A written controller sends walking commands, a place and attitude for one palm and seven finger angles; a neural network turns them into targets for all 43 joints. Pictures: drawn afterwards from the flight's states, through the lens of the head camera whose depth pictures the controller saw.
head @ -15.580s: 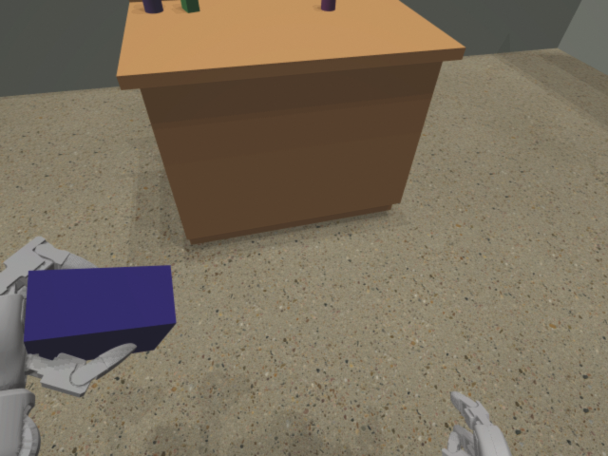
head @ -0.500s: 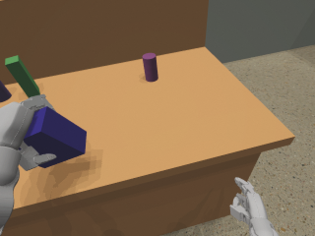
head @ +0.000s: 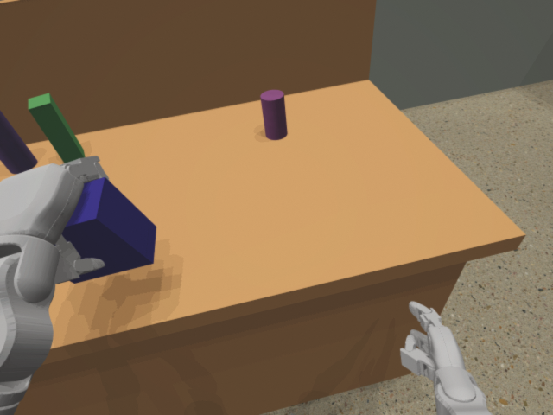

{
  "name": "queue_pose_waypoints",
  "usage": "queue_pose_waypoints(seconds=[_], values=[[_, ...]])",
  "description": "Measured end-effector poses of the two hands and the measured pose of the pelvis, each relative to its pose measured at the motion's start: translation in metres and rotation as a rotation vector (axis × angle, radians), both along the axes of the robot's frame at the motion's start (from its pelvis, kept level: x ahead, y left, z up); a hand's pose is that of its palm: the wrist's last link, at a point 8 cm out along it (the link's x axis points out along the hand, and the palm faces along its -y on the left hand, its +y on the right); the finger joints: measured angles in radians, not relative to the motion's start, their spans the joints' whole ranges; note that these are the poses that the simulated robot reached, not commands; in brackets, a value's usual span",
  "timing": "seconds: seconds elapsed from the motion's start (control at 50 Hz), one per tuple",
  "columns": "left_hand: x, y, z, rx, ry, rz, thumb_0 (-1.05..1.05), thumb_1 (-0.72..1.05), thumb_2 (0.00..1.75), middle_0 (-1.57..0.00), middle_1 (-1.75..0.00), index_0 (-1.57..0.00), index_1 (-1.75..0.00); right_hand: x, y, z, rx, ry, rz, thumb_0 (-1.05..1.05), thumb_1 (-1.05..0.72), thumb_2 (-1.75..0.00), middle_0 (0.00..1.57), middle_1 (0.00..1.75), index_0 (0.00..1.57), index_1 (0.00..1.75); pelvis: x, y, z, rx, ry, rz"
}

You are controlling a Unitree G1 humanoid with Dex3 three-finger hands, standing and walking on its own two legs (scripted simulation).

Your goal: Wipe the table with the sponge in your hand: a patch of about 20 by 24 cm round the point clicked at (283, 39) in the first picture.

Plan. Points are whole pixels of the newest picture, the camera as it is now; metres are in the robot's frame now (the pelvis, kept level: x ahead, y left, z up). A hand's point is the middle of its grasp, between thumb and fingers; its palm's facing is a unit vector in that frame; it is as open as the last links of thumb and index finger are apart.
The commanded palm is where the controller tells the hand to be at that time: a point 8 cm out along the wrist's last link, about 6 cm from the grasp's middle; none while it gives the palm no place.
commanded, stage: turn the palm down, sponge in hand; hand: left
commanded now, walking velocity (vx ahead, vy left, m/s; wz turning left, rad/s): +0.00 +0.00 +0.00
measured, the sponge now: (98, 241) +0.25 +0.28 +0.17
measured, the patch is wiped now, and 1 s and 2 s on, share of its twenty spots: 0.00 0.00 0.00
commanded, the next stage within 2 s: move the sponge above the wiping area in 0.42 s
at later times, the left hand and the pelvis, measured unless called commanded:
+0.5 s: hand (88, 229) +0.24 +0.27 +0.21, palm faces +0.22 -0.07 -0.97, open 10.1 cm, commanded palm +0.19 +0.27 +0.28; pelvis +0.00 -0.01 +0.00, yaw +0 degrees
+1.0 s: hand (92, 232) +0.25 +0.28 +0.19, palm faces +0.19 -0.09 -0.98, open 10.1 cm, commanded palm +0.21 +0.27 +0.27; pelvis +0.00 +0.00 +0.00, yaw +0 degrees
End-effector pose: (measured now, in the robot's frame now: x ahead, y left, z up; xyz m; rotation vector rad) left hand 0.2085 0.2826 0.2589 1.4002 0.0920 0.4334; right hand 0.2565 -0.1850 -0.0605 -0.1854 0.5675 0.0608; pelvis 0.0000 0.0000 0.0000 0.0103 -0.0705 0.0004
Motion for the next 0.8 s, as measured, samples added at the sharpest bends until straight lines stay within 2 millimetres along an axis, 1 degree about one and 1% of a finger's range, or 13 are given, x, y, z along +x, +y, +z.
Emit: queue_pose_waypoints(seconds=[0.12,0.28,0.46,0.64,0.8], values=[[-0.003,-0.01,-0.004,0.034,0.017,-0.015,-0.01,-0.5,1.02,-0.71,-1.35,-0.74,-1.34,-0.001,-0.001,-0.001,0.007,-0.005,0.018,0.01,-0.9,-0.9,0.2,0.3,0.18,0.29,-0.002,-0.006,-0.001,0.001,-0.009,0.002],[-0.004,-0.012,0.001,0.042,0.003,0.001,-0.01,-0.5,1.02,-0.71,-1.35,-0.74,-1.34,-0.001,-0.004,0.0,0.023,-0.02,0.026,0.01,-0.9,-0.9,0.2,0.3,0.19,0.3,-0.004,-0.012,-0.001,0.001,-0.014,0.0],[-0.003,-0.017,-0.004,0.039,0.024,-0.016,-0.01,-0.5,1.02,-0.71,-1.35,-0.74,-1.34,-0.002,-0.011,0.001,0.019,-0.033,0.013,0.01,-0.9,-0.9,0.2,0.3,0.2,0.3,-0.003,-0.013,-0.002,0.002,-0.014,-0.005],[0.0,-0.012,-0.006,0.037,0.02,-0.011,-0.01,-0.5,1.02,-0.71,-1.35,-0.74,-1.34,-0.006,-0.014,-0.001,0.008,-0.021,0.001,0.01,-0.9,-0.9,0.2,0.3,0.2,0.3,-0.003,-0.011,-0.002,0.002,-0.015,-0.007],[-0.001,-0.009,-0.012,0.027,0.03,-0.014,-0.01,-0.5,1.02,-0.71,-1.35,-0.74,-1.34,-0.007,-0.009,-0.001,0.009,-0.017,0.003,0.01,-0.9,-0.9,0.2,0.3,0.2,0.3,-0.002,-0.006,-0.001,0.001,-0.014,-0.007]])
